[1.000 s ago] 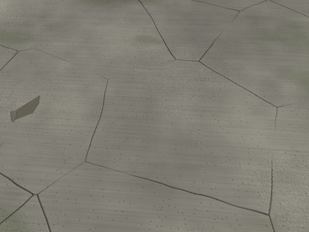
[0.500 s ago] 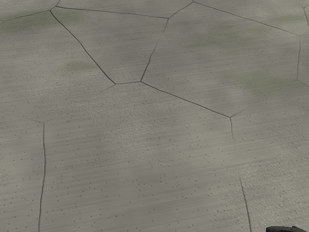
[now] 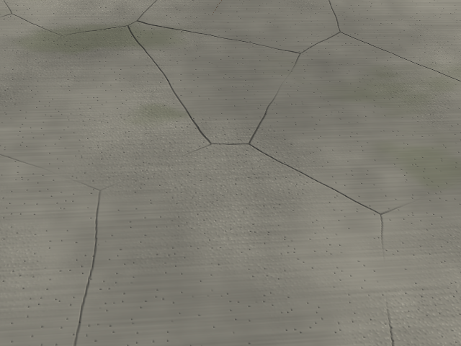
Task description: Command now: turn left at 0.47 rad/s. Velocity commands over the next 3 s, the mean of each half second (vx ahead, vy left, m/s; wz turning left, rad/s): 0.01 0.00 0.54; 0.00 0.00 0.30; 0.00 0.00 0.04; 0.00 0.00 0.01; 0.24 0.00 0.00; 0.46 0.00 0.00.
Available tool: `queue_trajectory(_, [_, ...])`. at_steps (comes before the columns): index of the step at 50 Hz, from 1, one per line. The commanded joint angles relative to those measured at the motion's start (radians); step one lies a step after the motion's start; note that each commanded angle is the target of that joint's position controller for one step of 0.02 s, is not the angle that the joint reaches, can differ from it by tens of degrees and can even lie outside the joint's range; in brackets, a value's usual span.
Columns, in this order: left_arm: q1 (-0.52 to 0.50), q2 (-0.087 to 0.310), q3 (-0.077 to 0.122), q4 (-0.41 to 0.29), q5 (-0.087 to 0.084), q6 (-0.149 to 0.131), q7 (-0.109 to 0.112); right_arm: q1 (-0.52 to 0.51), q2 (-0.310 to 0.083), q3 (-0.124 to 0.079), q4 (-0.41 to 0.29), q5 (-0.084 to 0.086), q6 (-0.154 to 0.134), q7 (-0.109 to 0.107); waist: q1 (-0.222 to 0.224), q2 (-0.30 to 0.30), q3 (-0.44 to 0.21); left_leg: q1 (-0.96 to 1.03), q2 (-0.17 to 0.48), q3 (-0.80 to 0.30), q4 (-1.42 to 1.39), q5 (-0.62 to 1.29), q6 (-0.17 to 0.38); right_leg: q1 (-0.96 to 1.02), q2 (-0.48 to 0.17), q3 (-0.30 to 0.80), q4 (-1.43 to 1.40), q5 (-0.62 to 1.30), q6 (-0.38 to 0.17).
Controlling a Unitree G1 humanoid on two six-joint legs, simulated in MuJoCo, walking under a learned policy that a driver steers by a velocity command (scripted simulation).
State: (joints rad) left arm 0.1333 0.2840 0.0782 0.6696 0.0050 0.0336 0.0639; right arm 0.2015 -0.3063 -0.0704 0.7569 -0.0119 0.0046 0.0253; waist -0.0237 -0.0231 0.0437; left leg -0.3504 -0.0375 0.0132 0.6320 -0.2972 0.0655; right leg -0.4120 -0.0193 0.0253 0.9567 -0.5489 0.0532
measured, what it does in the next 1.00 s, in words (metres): steps on the spot, turning left: right foot, then left foot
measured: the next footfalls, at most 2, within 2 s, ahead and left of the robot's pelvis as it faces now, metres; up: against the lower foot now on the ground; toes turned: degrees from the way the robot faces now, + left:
right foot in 0.34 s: +0.08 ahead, -0.14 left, +0.00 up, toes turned +17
left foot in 0.72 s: -0.03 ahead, +0.10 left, +0.00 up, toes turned +25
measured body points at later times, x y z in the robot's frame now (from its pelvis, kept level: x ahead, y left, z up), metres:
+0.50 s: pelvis +0.00 -0.04 +0.01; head +0.03 -0.05 +0.46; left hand +0.05 +0.27 -0.07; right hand +0.23 -0.29 -0.09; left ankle -0.05 +0.08 -0.64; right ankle +0.04 -0.15 -0.73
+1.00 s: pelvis -0.03 +0.00 +0.01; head -0.01 +0.03 +0.46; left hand -0.05 +0.31 -0.11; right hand +0.23 -0.14 -0.08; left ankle -0.06 +0.09 -0.73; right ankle +0.03 -0.15 -0.69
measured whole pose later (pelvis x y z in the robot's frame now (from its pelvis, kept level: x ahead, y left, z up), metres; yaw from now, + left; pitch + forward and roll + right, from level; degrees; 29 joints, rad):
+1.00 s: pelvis -0.03 +0.00 +0.01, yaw +26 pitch +0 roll +0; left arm 0.19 0.30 0.07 0.77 0.00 0.03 0.04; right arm 0.13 -0.22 -0.03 0.70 -0.01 0.01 0.00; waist 0.01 -0.04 0.03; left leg -0.23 -0.05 -0.01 0.46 -0.23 0.05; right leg -0.34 -0.06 0.03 0.77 -0.41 0.09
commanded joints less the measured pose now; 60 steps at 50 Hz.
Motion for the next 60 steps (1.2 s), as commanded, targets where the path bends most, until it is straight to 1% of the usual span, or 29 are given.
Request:
queue_trajectory(1, [-0.033, 0.105, 0.030, -0.080, -0.001, -0.021, 0.005, 0.004, -0.179, -0.042, -0.078, 0.012, -0.028, -0.019, -0.003, 0.100, -0.131, 0.291, 0.315, -0.429, -0.252, 0.569, 0.213, -0.269, 0.008, 0.084, 0.239, -0.016, 0.003])
queue_trajectory(3, [-0.023, 0.102, 0.034, -0.069, 0.001, -0.025, 0.006, -0.039, -0.155, -0.032, -0.090, 0.028, -0.009, -0.039, 0.017, 0.106, -0.143, 0.243, 0.255, -0.361, -0.254, 0.555, 0.169, -0.200, 0.007, 0.073, 0.171, 0.083, 0.019])
queue_trajectory(7, [-0.022, 0.057, 0.016, -0.061, -0.009, -0.036, -0.010, -0.033, -0.165, -0.043, -0.103, 0.027, 0.020, -0.059, 0.006, 0.143, -0.155, 0.233, 0.204, -0.340, -0.259, 0.433, 0.153, -0.112, 0.040, 0.051, -0.066, 0.169, 0.039])
queue_trajectory(12, [-0.009, 0.084, 0.024, -0.057, -0.017, -0.052, -0.034, -0.065, -0.178, -0.053, -0.129, 0.028, 0.037, -0.052, -0.005, 0.201, -0.134, 0.152, 0.200, -0.445, -0.268, 0.287, 0.152, 0.028, 0.068, 0.050, -0.282, 0.189, 0.025])
queue_trajectory(15, [0.062, 0.087, 0.033, -0.034, -0.016, -0.067, -0.048, -0.104, -0.166, -0.050, -0.144, 0.045, 0.047, -0.052, 0.042, 0.195, -0.127, 0.113, 0.156, -0.480, -0.219, 0.242, 0.101, 0.166, 0.073, 0.028, -0.545, 0.342, -0.011])
queue_trajectory(16, [0.086, 0.120, 0.045, -0.028, -0.009, -0.069, -0.046, -0.087, -0.141, -0.044, -0.148, 0.045, 0.047, -0.055, 0.040, 0.155, -0.138, 0.047, 0.114, -0.453, -0.168, 0.133, 0.055, 0.261, -0.001, 0.074, -0.600, 0.403, -0.041])
queue_trajectory(17, [0.094, 0.189, 0.058, -0.041, 0.009, -0.063, -0.038, -0.038, -0.085, -0.030, -0.149, 0.030, 0.046, -0.052, 0.007, -0.054, -0.158, -0.074, 0.008, -0.317, 0.050, -0.145, -0.008, 0.351, -0.222, 0.277, -0.642, 0.489, -0.126])
queue_trajectory(18, [0.066, 0.233, 0.064, -0.047, 0.048, -0.059, -0.044, -0.041, -0.123, -0.045, -0.175, 0.032, 0.033, -0.050, -0.008, -0.250, -0.102, -0.238, -0.098, -0.160, 0.271, -0.354, -0.062, 0.271, -0.378, 0.492, -0.681, 0.605, -0.290])
queue_trajectory(19, [0.025, 0.186, 0.052, -0.070, 0.049, -0.066, -0.042, -0.027, -0.188, -0.067, -0.159, 0.023, 0.025, -0.049, -0.007, -0.175, -0.094, -0.240, -0.024, -0.183, 0.460, -0.317, -0.092, 0.228, -0.395, 0.476, -0.689, 0.564, -0.335])
queue_trajectory(20, [-0.032, 0.131, 0.037, -0.079, 0.035, -0.067, -0.036, -0.010, -0.208, -0.079, -0.135, 0.032, 0.031, -0.047, -0.026, -0.121, -0.074, -0.239, -0.011, -0.176, 0.529, -0.242, -0.107, 0.207, -0.325, 0.360, -0.677, 0.516, -0.292])
queue_trajectory(22, [-0.070, 0.100, 0.024, -0.086, 0.006, -0.064, -0.027, 0.017, -0.164, -0.074, -0.107, 0.029, 0.054, -0.052, -0.021, -0.104, -0.048, -0.269, -0.001, -0.149, 0.606, -0.132, -0.145, 0.222, -0.234, 0.215, -0.661, 0.490, -0.239])
queue_trajectory(24, [-0.034, 0.103, 0.021, -0.077, 0.008, -0.056, -0.018, -0.022, -0.122, -0.060, -0.132, 0.038, 0.057, -0.045, 0.008, -0.117, -0.042, -0.276, 0.013, -0.095, 0.555, -0.082, -0.167, 0.244, -0.203, 0.129, -0.662, 0.537, -0.245])
queue_trajectory(29, [0.034, 0.165, 0.044, -0.056, 0.008, -0.036, -0.016, -0.101, -0.067, -0.029, -0.193, 0.031, 0.049, -0.022, 0.071, -0.151, -0.103, -0.183, 0.069, -0.032, 0.279, -0.130, -0.172, 0.339, -0.254, 0.078, -0.628, 0.628, -0.276])
queue_trajectory(33, [0.024, 0.190, 0.048, -0.042, -0.018, -0.033, -0.038, -0.049, -0.080, -0.031, -0.185, 0.028, 0.051, -0.014, 0.050, -0.164, -0.119, -0.020, 0.036, 0.024, 0.047, -0.094, -0.126, 0.306, -0.272, 0.067, -0.578, 0.703, -0.273])
queue_trajectory(35, [0.013, 0.166, 0.036, -0.027, -0.038, -0.033, -0.041, 0.032, -0.077, -0.033, -0.152, 0.023, 0.050, -0.012, 0.000, -0.135, -0.120, 0.150, 0.010, 0.044, -0.222, 0.113, -0.071, 0.242, -0.242, 0.029, -0.498, 0.674, -0.213])
queue_trajectory(36, [0.070, 0.124, 0.021, -0.002, -0.027, -0.039, -0.046, 0.051, -0.109, -0.039, -0.151, 0.020, 0.049, -0.018, 0.006, -0.049, -0.144, 0.297, 0.060, -0.046, -0.288, 0.271, -0.043, 0.148, -0.198, -0.025, -0.416, 0.546, -0.133])
queue_trajectory(37, [0.087, 0.035, -0.014, -0.031, 0.037, -0.048, -0.058, 0.059, -0.208, -0.052, -0.174, 0.010, 0.047, -0.036, 0.049, 0.268, -0.194, 0.459, 0.329, -0.361, -0.255, 0.674, 0.050, -0.064, -0.092, -0.126, -0.171, 0.085, -0.018])
queue_trajectory(38, [0.003, 0.082, 0.001, -0.050, 0.020, -0.042, -0.043, 0.033, -0.166, -0.035, -0.180, -0.021, 0.028, -0.027, -0.006, 0.278, -0.178, 0.293, 0.430, -0.433, -0.269, 0.671, 0.234, -0.110, -0.045, -0.033, -0.036, -0.121, 0.014])
queue_trajectory(39, [-0.011, 0.140, 0.017, -0.039, -0.002, -0.033, -0.035, 0.007, -0.134, -0.024, -0.177, -0.027, 0.008, -0.020, -0.009, 0.196, -0.139, 0.245, 0.378, -0.373, -0.288, 0.591, 0.244, -0.100, -0.057, 0.003, 0.052, -0.102, 0.020])
queue_trajectory(41, [0.020, 0.134, 0.025, 0.000, -0.005, -0.017, -0.025, -0.058, -0.114, -0.017, -0.159, -0.008, -0.010, -0.020, 0.019, 0.166, -0.104, 0.236, 0.283, -0.276, -0.294, 0.453, 0.162, -0.118, -0.061, 0.023, 0.069, 0.007, 0.023])
queue_trajectory(45, [0.069, 0.093, 0.015, 0.035, -0.009, -0.012, -0.026, -0.097, -0.061, 0.005, -0.136, -0.001, -0.013, -0.032, 0.043, 0.159, -0.114, 0.209, 0.232, -0.194, -0.291, 0.516, 0.148, -0.022, -0.054, 0.019, -0.008, 0.147, 0.047])
queue_trajectory(50, [0.029, 0.081, -0.001, 0.040, -0.010, -0.015, -0.027, -0.087, -0.073, 0.003, -0.096, -0.002, -0.003, -0.033, 0.007, 0.159, -0.097, 0.205, 0.240, -0.241, -0.286, 0.372, 0.162, 0.094, -0.043, -0.002, -0.285, 0.144, 0.037])
queue_trajectory(52, [0.069, 0.074, -0.005, 0.065, -0.007, -0.021, -0.030, -0.110, -0.056, 0.012, -0.080, 0.008, -0.003, -0.032, 0.040, 0.141, -0.083, 0.165, 0.220, -0.244, -0.278, 0.282, 0.135, 0.188, -0.032, -0.015, -0.473, 0.285, 0.018])
queue_trajectory(53, [0.083, 0.079, -0.008, 0.074, 0.005, -0.025, -0.033, -0.092, -0.045, 0.016, -0.063, 0.012, -0.006, -0.030, 0.051, 0.111, -0.078, 0.128, 0.199, -0.234, -0.280, 0.226, 0.096, 0.265, -0.040, 0.000, -0.574, 0.437, 0.001])
queue_trajectory(54, [0.090, 0.118, -0.004, 0.074, 0.016, -0.029, -0.031, -0.059, -0.033, 0.020, -0.049, 0.000, -0.014, -0.028, 0.035, 0.060, -0.091, 0.092, 0.162, -0.214, -0.265, 0.158, 0.047, 0.337, -0.093, 0.060, -0.570, 0.590, -0.019])
queue_trajectory(55, [0.086, 0.180, 0.009, 0.078, 0.008, -0.029, -0.030, -0.023, -0.048, 0.013, -0.042, -0.011, -0.022, -0.020, -0.011, -0.035, -0.086, 0.074, 0.102, -0.161, -0.259, 0.087, 0.013, 0.337, -0.119, 0.058, -0.512, 0.624, -0.049])
queue_trajectory(56, [0.071, 0.155, 0.010, 0.094, -0.002, -0.033, -0.038, -0.051, -0.043, 0.014, -0.038, -0.009, -0.021, -0.022, 0.003, -0.080, -0.079, 0.133, 0.058, -0.105, -0.249, 0.061, -0.019, 0.242, -0.094, 0.049, -0.515, 0.459, -0.075])
queue_trajectory(57, [0.054, 0.111, -0.002, 0.091, 0.002, -0.039, -0.044, -0.093, -0.055, 0.012, -0.036, -0.007, -0.017, -0.026, 0.023, -0.054, -0.059, 0.158, 0.055, -0.098, -0.223, 0.064, -0.029, 0.201, -0.079, 0.047, -0.538, 0.400, -0.071])
queue_trajectory(60, [0.047, 0.084, -0.014, 0.111, 0.010, -0.059, -0.044, -0.092, -0.039, 0.011, -0.019, -0.001, 0.004, -0.039, 0.021, -0.045, -0.048, 0.163, 0.062, -0.101, -0.213, 0.130, -0.018, 0.193, -0.065, 0.034, -0.549, 0.415, -0.046])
